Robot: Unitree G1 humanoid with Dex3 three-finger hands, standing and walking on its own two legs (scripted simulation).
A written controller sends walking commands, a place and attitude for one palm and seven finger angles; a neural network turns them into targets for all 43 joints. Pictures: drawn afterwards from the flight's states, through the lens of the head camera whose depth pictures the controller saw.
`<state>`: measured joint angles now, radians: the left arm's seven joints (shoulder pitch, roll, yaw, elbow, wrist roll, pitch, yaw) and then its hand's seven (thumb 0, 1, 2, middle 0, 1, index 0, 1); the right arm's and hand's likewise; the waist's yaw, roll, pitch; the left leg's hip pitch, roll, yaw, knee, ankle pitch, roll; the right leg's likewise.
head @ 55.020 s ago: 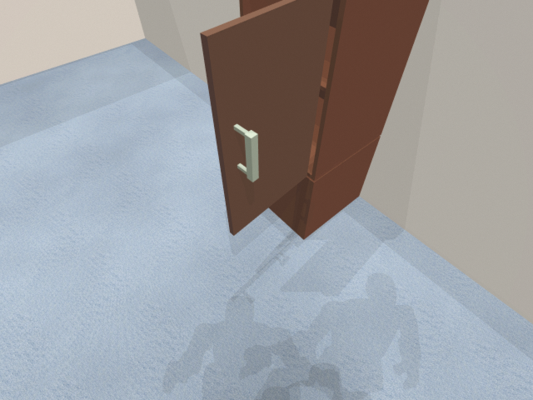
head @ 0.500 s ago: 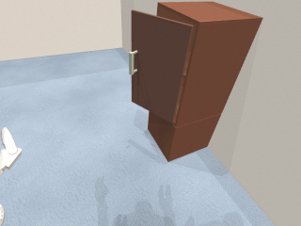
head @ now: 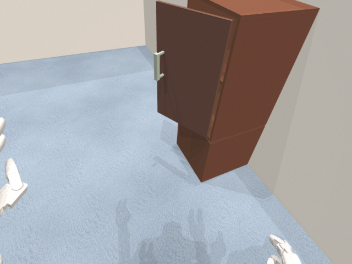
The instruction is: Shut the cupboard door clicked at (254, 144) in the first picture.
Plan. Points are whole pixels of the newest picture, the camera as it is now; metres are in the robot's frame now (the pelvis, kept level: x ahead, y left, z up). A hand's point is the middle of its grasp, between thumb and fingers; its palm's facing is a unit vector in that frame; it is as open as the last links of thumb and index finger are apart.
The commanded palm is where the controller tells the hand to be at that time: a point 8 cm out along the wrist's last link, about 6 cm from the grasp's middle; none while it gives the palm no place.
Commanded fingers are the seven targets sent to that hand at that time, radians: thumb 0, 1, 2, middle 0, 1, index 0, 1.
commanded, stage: stop stepping back and stand still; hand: left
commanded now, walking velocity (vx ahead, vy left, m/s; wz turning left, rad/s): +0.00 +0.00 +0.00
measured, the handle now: (159, 65) +0.99 +0.14 -0.01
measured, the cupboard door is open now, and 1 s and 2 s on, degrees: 28 28 28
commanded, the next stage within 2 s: let the arm hang, fingers relaxed in 0.26 s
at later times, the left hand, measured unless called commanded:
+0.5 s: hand (58, 236) +0.18 +0.27 -0.02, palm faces +0.12 -0.90 -0.42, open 7.4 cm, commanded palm none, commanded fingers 0.00 0.90 0.90 -0.20 -0.30 -0.20 -0.30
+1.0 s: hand out of the picture -0.10 +0.23 -0.16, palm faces +0.02 -0.97 -0.25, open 7.3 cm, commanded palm none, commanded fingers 0.00 0.90 0.90 -0.20 -0.30 -0.20 -0.30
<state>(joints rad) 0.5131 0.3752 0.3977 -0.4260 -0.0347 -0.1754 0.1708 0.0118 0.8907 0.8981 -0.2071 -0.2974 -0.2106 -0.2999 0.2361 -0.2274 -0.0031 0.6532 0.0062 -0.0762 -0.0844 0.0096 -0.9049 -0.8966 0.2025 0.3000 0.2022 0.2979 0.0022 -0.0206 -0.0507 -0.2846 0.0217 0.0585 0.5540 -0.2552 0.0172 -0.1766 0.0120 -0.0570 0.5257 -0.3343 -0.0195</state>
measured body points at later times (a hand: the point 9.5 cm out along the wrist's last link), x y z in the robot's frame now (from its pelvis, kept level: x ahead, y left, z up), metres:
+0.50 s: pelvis -0.02 +0.03 +0.00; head -0.03 +0.00 +0.45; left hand +0.17 +0.32 +0.00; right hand +0.13 -0.23 -0.11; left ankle +0.03 +0.11 -0.73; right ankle -0.03 -0.10 -0.73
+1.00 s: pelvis -0.03 +0.03 +0.01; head -0.03 +0.03 +0.46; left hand -0.10 +0.28 -0.14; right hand -0.06 -0.22 -0.15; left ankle +0.03 +0.11 -0.73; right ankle -0.03 -0.10 -0.73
